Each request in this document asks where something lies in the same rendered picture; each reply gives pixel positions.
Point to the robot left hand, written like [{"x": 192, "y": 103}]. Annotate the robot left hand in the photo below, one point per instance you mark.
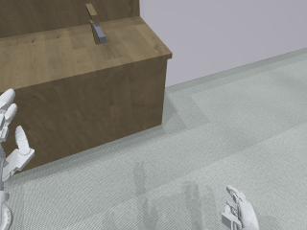
[{"x": 20, "y": 157}]

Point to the left robot forearm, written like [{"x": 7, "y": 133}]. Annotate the left robot forearm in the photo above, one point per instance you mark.
[{"x": 6, "y": 215}]

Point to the counter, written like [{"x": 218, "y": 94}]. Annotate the counter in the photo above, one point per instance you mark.
[{"x": 72, "y": 92}]

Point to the robot right hand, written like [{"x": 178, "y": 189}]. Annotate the robot right hand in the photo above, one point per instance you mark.
[{"x": 240, "y": 216}]

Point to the tap lever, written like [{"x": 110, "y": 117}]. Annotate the tap lever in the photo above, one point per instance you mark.
[{"x": 101, "y": 36}]

